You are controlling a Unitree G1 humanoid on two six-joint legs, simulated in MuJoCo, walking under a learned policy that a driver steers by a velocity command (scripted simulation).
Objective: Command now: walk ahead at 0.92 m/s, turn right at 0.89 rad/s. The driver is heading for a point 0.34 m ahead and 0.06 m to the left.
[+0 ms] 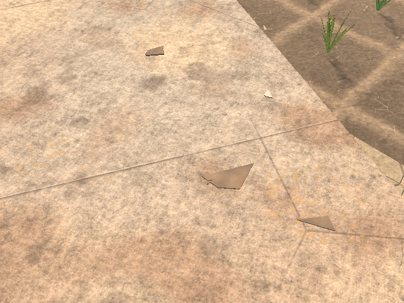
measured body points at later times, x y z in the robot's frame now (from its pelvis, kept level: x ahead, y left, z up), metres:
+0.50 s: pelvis +0.41 -0.03 +0.02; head +0.45 -0.04 +0.47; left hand +0.48 +0.23 -0.11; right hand +0.45 -0.29 -0.12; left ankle +0.57 +0.00 -0.69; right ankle +0.19 -0.09 -0.58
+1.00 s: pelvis +0.50 -0.07 +0.05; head +0.49 -0.08 +0.50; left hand +0.53 +0.16 -0.10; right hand +0.52 -0.32 -0.10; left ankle +0.57 +0.00 -0.69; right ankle +0.49 -0.19 -0.69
